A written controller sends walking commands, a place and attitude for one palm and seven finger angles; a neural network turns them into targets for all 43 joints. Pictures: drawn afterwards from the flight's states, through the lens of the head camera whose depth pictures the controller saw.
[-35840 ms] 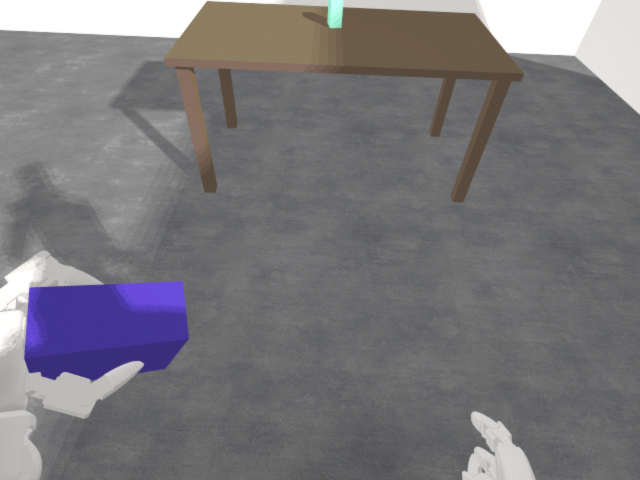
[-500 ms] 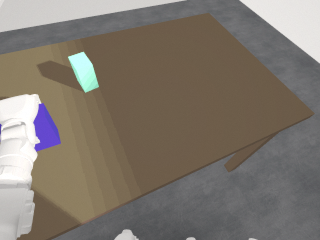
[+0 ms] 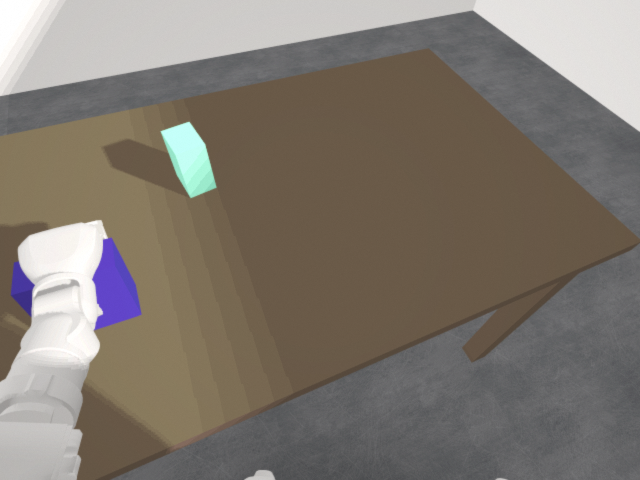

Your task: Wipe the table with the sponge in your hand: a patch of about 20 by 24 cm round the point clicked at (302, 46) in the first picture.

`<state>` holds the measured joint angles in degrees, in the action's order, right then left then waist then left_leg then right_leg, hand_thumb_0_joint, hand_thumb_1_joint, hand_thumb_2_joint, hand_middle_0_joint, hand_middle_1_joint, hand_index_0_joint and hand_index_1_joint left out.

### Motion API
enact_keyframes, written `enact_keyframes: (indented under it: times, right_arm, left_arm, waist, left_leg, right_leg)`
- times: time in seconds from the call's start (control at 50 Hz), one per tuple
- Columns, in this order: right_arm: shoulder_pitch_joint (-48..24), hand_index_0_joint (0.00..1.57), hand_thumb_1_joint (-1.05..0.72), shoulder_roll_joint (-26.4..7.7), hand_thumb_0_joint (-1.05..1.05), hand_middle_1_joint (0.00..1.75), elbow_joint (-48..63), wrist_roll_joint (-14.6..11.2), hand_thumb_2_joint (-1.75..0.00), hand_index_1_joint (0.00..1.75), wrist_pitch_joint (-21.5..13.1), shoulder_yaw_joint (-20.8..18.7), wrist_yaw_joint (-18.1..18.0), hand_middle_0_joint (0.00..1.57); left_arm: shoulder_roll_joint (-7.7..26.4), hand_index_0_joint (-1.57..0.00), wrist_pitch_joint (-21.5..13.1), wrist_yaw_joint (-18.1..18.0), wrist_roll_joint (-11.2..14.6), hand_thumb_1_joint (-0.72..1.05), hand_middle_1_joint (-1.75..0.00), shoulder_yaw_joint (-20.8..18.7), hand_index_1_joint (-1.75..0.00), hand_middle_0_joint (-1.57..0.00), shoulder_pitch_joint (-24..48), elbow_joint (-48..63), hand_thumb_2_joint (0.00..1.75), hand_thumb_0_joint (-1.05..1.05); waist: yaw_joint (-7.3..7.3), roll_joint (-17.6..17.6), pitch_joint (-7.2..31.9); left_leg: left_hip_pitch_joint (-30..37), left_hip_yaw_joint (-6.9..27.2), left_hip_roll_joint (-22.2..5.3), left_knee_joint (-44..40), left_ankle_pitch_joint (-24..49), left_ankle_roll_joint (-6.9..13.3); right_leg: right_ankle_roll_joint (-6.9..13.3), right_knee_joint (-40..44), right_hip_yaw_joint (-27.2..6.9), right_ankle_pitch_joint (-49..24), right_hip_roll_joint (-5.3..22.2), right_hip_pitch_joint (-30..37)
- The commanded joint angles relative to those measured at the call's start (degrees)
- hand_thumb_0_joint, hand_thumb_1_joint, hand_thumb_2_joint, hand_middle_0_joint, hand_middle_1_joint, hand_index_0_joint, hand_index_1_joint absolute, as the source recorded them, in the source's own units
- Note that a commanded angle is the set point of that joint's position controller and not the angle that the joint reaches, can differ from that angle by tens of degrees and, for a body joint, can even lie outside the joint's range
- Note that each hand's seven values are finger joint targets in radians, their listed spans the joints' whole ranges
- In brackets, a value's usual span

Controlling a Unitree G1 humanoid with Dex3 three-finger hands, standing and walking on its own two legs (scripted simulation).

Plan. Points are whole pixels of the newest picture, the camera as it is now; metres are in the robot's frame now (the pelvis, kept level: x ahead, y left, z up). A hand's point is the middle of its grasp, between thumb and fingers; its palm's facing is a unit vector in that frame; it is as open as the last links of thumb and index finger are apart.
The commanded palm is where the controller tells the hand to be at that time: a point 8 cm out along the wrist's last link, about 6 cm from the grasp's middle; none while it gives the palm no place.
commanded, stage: wipe back along the first lane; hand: left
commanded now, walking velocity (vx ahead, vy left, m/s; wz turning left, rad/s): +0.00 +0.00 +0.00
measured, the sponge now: (88, 298) +0.35 +0.35 -0.04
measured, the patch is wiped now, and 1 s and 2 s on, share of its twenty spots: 1.00 1.00 1.00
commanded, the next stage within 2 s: lift the sponge slowly off the table in 1.28 s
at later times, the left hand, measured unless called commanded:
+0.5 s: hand (85, 304) +0.33 +0.32 +0.00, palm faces -0.09 +0.00 -1.00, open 10.0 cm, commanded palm +0.29 +0.30 +0.03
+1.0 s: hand (88, 344) +0.27 +0.30 +0.00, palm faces -0.08 -0.03 -1.00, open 10.0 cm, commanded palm +0.23 +0.28 +0.03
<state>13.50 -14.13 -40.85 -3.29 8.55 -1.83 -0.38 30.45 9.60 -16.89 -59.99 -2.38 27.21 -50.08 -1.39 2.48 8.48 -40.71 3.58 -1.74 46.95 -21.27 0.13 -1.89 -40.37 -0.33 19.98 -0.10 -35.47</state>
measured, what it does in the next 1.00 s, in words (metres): stands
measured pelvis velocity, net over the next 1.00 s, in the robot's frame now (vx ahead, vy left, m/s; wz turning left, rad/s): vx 0.01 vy -0.02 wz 0.02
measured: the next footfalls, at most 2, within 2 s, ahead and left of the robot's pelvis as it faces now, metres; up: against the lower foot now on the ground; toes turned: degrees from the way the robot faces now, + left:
none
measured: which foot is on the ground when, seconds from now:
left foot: down 0.00-1.00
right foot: down 0.00-1.00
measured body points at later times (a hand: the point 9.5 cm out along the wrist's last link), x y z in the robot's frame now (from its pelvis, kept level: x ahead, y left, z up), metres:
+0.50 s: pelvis +0.01 +0.00 +0.00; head +0.05 +0.00 +0.45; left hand +0.33 +0.32 +0.05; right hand +0.15 -0.26 -0.11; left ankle +0.01 +0.11 -0.71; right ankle -0.01 -0.16 -0.71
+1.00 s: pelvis +0.01 -0.02 +0.01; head +0.03 -0.02 +0.46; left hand +0.27 +0.30 +0.05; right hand +0.20 -0.26 -0.10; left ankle +0.01 +0.11 -0.71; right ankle -0.01 -0.16 -0.71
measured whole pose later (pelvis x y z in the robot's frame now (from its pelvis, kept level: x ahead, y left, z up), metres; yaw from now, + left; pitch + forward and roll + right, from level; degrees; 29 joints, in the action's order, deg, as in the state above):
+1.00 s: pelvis +0.01 -0.02 +0.01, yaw +1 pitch +9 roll -2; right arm 8.1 -14.6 -36.8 -3.3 5.8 -1.4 -1.5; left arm 23.1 15.9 -16.9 -57.9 1.4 1.8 -22.7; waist 2.5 3.2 8.0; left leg -31.9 4.0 -1.6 44.1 -21.6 -1.1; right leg -1.5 -39.9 0.3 21.7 0.2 -27.6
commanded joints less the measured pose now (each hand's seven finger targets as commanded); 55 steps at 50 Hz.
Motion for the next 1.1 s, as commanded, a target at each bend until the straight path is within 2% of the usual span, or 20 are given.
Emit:
enact_keyframes:
  times: [0.0,0.04,0.12,0.18,0.24,0.3,0.46,0.54,0.62,0.64,0.66,0.7,0.82,0.84,0.92,0.94,0.96,1.02,1.04,1.08]
  right_arm:
    - [0.01,0.2,-0.9,-9.79,0.0,0.3,6.41,0.13,-0.9,0.3,-1.86,-3.21,-0.58,0.2]
    - [-0.63,0.2,-0.9,-9.77,0.0,0.3,6.86,-0.04,-0.9,0.3,-1.98,-3.12,-0.68,0.2]
    - [-1.38,0.2,-0.9,-9.4,0.0,0.3,7.94,-0.12,-0.9,0.3,-2.07,-3.03,-0.67,0.2]
    - [-2.01,0.2,-0.9,-9.55,0.0,0.3,7.98,-0.22,-0.9,0.3,-2.27,-2.93,-1.06,0.2]
    - [-3.16,0.2,-0.9,-9.12,0.0,0.3,8.36,-0.37,-0.9,0.3,-2.51,-2.9,-1.05,0.2]
    - [-3.56,0.2,-0.9,-8.84,0.0,0.3,9.25,-0.22,-0.9,0.3,-2.69,-3.08,-0.82,0.2]
    - [-5.83,0.2,-0.9,-8.79,0.0,0.3,10.16,-0.25,-0.9,0.3,-3.25,-2.77,-1.02,0.2]
    - [-7.21,0.2,-0.9,-8.68,0.0,0.3,10.29,-0.35,-0.9,0.3,-3.5,-2.59,-1.0,0.2]
    - [-7.95,0.2,-0.9,-8.29,0.0,0.3,11.11,-0.22,-0.9,0.3,-4.0,-2.45,-0.82,0.2]
    - [-8.02,0.2,-0.9,-8.6,0.0,0.3,10.79,-0.24,-0.9,0.3,-4.0,-2.49,-0.88,0.2]
    - [-8.04,0.2,-0.9,-8.25,0.0,0.3,11.36,-0.1,-0.9,0.3,-4.19,-2.43,-0.96,0.2]
    - [-8.59,0.2,-0.9,-8.24,0.0,0.3,11.34,-0.17,-0.9,0.3,-4.33,-2.31,-1.04,0.2]
    - [-9.56,0.2,-0.9,-8.16,0.0,0.3,11.36,-0.11,-0.9,0.3,-4.66,-2.0,-1.52,0.2]
    - [-9.9,0.2,-0.9,-8.31,0.0,0.3,11.43,-0.1,-0.9,0.3,-4.74,-2.02,-1.58,0.2]
    - [-10.18,0.2,-0.9,-7.56,0.0,0.3,12.14,-0.05,-0.9,0.3,-5.53,-2.14,-1.2,0.2]
    - [-10.42,0.2,-0.9,-7.86,0.0,0.3,12.05,0.01,-0.9,0.3,-5.56,-2.17,-1.18,0.2]
    - [-10.48,0.2,-0.9,-7.61,0.0,0.3,12.28,0.05,-0.9,0.3,-5.52,-2.15,-1.19,0.2]
    - [-11.03,0.2,-0.9,-7.67,0.0,0.3,12.29,0.11,-0.9,0.3,-5.75,-2.17,-1.3,0.2]
    - [-11.45,0.2,-0.9,-7.89,0.0,0.3,12.17,0.14,-0.9,0.3,-5.8,-2.25,-1.5,0.2]
    - [-11.54,0.2,-0.9,-7.55,0.0,0.3,12.38,0.03,-0.9,0.3,-5.87,-2.08,-1.61,0.2]
  left_arm:
    - [8.36,-1.2,0.21,1.47,-0.82,0.1,-1.6,-0.1,-1.6,-1.2,5.01,2.18,1.3,0.0]
    - [9.38,-1.2,0.19,1.61,-0.32,0.1,-1.6,-1.61,-1.6,-1.2,3.73,3.68,1.3,0.0]
    - [6.21,-1.2,0.97,1.5,0.01,0.1,-1.6,0.71,-1.6,-1.2,0.8,5.65,1.3,0.0]
    - [7.59,-1.2,1.62,1.41,0.27,0.1,-1.6,-0.35,-1.6,-1.2,0.8,6.85,1.3,0.0]
    - [4.86,-1.2,2.28,1.76,0.32,0.1,-1.6,1.57,-1.6,-1.2,0.52,9.13,1.3,0.0]
    - [1.87,-1.2,2.84,1.92,1.0,0.1,-1.6,3.08,-1.6,-1.2,-5.88,11.54,1.3,0.0]
    - [-0.19,-1.2,4.86,1.76,2.28,0.1,-1.6,3.9,-1.6,-1.2,-11.23,17.11,1.3,0.0]
    - [0.99,-1.2,5.58,1.82,2.17,0.1,-1.6,2.34,-1.6,-1.2,-13.6,19.15,1.3,0.0]
    - [-1.61,-1.2,5.81,1.96,2.37,0.1,-1.6,4.06,-1.6,-1.2,-18.44,21.96,1.3,0.0]
    - [0.85,-1.2,5.93,1.68,2.23,0.1,-1.6,1.61,-1.6,-1.2,-19.04,22.03,1.3,0.0]
    - [-2.24,-1.2,6.0,1.84,2.54,0.1,-1.6,4.51,-1.6,-1.2,-19.37,23.37,1.3,0.0]
    - [-0.7,-1.2,6.24,1.77,2.61,0.1,-1.6,2.76,-1.6,-1.2,-21.75,23.35,1.3,0.0]
    - [-0.62,-1.2,6.8,2.06,2.23,0.1,-1.6,3.3,-1.6,-1.2,-20.82,25.64,1.3,0.0]
    - [0.56,-1.2,6.84,2.06,2.36,0.1,-1.6,2.01,-1.6,-1.2,-21.72,26.33,1.3,0.0]
    - [-3.2,-1.2,5.96,2.23,2.66,0.1,-1.6,4.34,-1.6,-1.2,-28.37,27.92,1.3,0.0]
    - [-1.74,-1.2,5.88,2.1,2.76,0.1,-1.6,2.78,-1.6,-1.2,-28.49,28.32,1.3,0.0]
    - [-3.78,-1.2,5.87,2.09,2.74,0.1,-1.6,4.98,-1.6,-1.2,-27.4,29.56,1.3,0.0]
    - [-3.1,-1.2,6.27,1.61,3.07,0.1,-1.6,3.87,-1.6,-1.2,-29.65,30.05,1.3,0.0]
    - [-0.7,-1.2,6.31,1.32,3.32,0.1,-1.6,1.31,-1.6,-1.2,-30.51,30.86,1.3,0.0]
    - [-2.78,-1.2,6.55,1.39,3.46,0.1,-1.6,3.41,-1.6,-1.2,-30.01,31.65,1.3,0.0]
  waist:
    - [0.29,-1.44,11.58]
    - [0.9,-1.58,12.9]
    - [0.82,-1.36,11.49]
    - [0.74,-1.66,10.68]
    - [0.94,-0.14,10.44]
    - [1.6,-1.24,12.22]
    - [1.89,-2.43,9.42]
    - [2.55,-3.01,8.78]
    - [2.88,-3.58,9.19]
    - [3.2,-3.6,8.85]
    - [2.77,-3.76,9.02]
    - [3.18,-5.26,7.63]
    - [3.0,-4.48,6.09]
    - [3.68,-3.29,6.15]
    - [4.14,-4.52,7.85]
    - [4.28,-4.42,7.78]
    - [3.69,-3.98,7.22]
    - [4.05,-5.01,5.76]
    - [4.82,-4.59,6.33]
    - [4.18,-5.52,5.74]
  left_leg:
    - [12.61,-2.18,1.76,-6.26,13.91,2.2]
    - [13.04,-1.93,1.77,-6.4,15.06,2.17]
    - [13.14,-2.21,1.94,-6.61,13.77,2.02]
    - [13.23,-2.11,2.01,-6.82,13.32,2.04]
    - [14.65,-1.75,1.89,-7.3,14.2,1.84]
    - [15.6,-2.14,2.04,-6.56,16.36,1.91]
    - [15.72,-2.03,2.17,-7.24,16.09,1.81]
    - [15.8,-1.83,2.36,-7.66,16.28,1.66]
    - [16.33,-2.33,2.59,-7.14,17.38,1.69]
    - [16.22,-1.97,2.6,-7.32,17.67,1.56]
    - [16.44,-2.48,2.67,-7.14,17.46,1.78]
    - [15.89,-2.44,2.83,-7.29,16.8,1.7]
    - [15.92,-2.48,3.22,-7.96,14.68,1.65]
    - [16.12,-2.32,3.26,-8.26,14.65,1.61]
    - [16.73,-2.8,3.29,-7.37,16.83,1.66]
    - [16.54,-2.37,3.15,-7.7,16.45,1.54]
    - [16.73,-2.57,3.2,-7.69,15.8,1.68]
    - [16.08,-2.82,3.28,-7.92,14.52,1.7]
    - [16.15,-2.64,3.26,-8.21,14.48,1.63]
    - [16.17,-2.84,3.3,-8.37,13.81,1.75]
  right_leg:
    - [5.46,4.34,4.52,-12.11,-3.39,3.68]
    - [5.56,4.25,4.19,-13.4,-3.36,4.97]
    - [5.41,4.42,4.69,-12.0,-3.4,4.51]
    - [5.32,4.77,4.47,-11.93,-3.27,4.84]
    - [5.59,4.62,4.64,-11.71,-3.3,4.48]
    - [5.57,4.44,4.74,-14.48,-3.43,6.36]
    - [5.43,4.52,5.08,-15.11,-3.36,7.7]
    - [5.44,4.67,4.71,-15.87,-3.19,8.67]
    - [5.27,4.46,4.7,-18.37,-3.12,9.74]
    - [5.49,4.38,4.42,-18.33,-3.23,9.99]
    - [5.26,4.37,4.73,-18.72,-3.16,10.34]
    - [5.18,4.72,4.48,-18.93,-3.06,10.55]
    - [5.12,5.32,4.3,-16.79,-2.91,10.02]
    - [5.36,5.46,3.9,-16.54,-3.0,10.47]
    - [5.22,4.71,4.04,-20.17,-2.9,11.89]
    - [5.36,4.79,3.68,-19.54,-2.99,11.92]
    - [5.2,4.85,4.09,-18.59,-2.99,11.19]
    - [5.1,5.31,3.93,-17.93,-2.84,11.3]
    - [5.27,5.45,3.42,-17.98,-2.91,12.08]
    - [4.97,5.62,3.81,-17.56,-2.74,11.89]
